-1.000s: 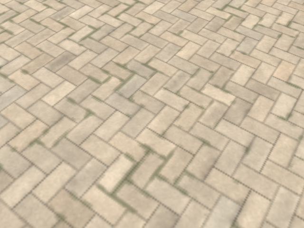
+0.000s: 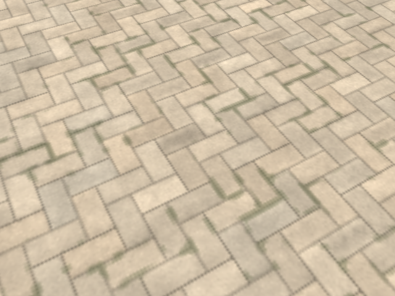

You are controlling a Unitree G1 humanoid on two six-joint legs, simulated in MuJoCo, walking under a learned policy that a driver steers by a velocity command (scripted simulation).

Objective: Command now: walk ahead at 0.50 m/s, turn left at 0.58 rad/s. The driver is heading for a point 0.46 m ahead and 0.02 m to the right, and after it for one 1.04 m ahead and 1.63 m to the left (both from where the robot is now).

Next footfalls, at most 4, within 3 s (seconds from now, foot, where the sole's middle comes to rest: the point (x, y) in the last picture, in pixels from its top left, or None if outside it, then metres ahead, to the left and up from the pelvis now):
0.20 right None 0.30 -0.13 -0.78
0.68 left None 0.46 0.10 -0.78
1.24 right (219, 289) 0.48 -0.08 -0.78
1.70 left None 0.31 0.06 -0.78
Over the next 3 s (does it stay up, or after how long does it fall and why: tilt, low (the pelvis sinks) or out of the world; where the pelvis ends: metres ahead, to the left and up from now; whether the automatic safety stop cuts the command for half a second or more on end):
stays up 0.38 0.12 -0.01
